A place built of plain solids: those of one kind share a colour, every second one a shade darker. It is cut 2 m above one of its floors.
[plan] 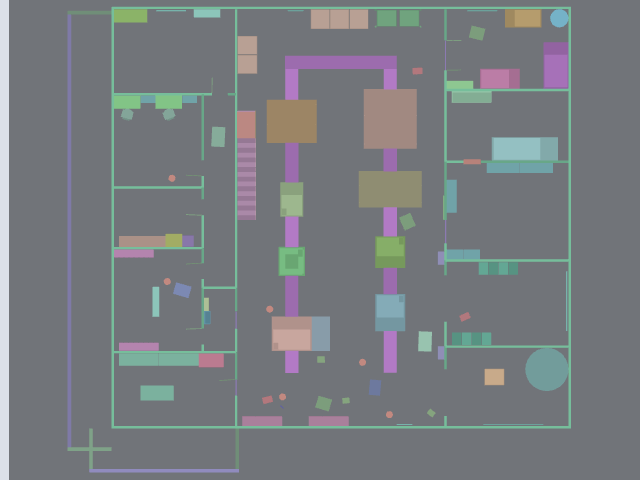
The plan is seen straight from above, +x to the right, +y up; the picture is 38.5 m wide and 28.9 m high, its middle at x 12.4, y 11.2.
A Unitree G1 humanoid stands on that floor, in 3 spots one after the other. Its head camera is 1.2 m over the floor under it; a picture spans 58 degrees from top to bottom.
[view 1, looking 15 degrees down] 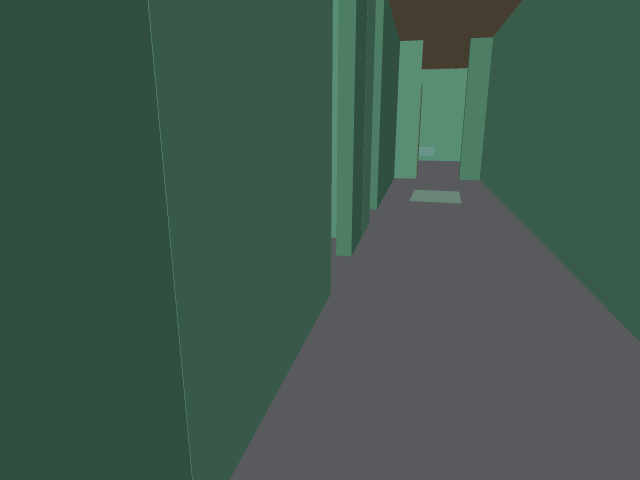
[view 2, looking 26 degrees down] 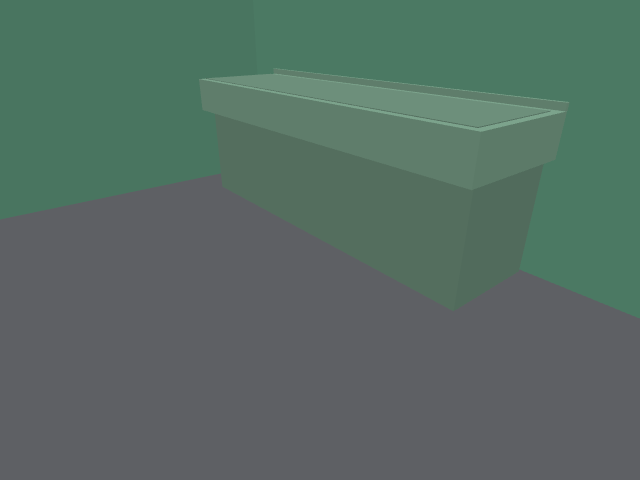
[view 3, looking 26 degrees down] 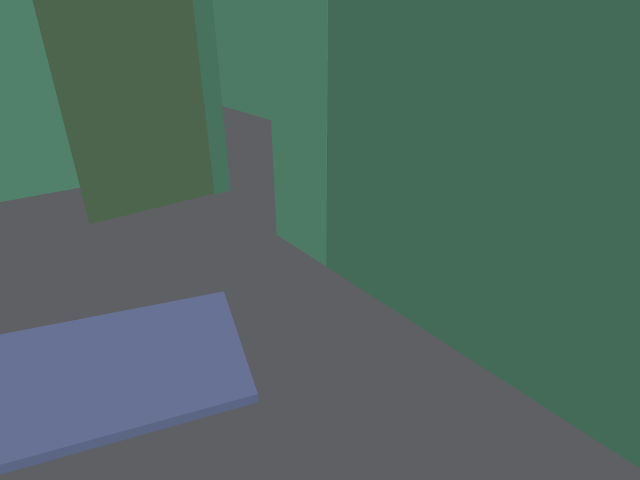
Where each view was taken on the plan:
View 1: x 6.00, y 9.80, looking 103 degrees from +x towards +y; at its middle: wall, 2.70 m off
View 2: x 23.61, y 17.98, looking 141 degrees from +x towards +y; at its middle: ground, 2.74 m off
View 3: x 3.96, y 6.66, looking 53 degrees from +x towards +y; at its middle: wall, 2.41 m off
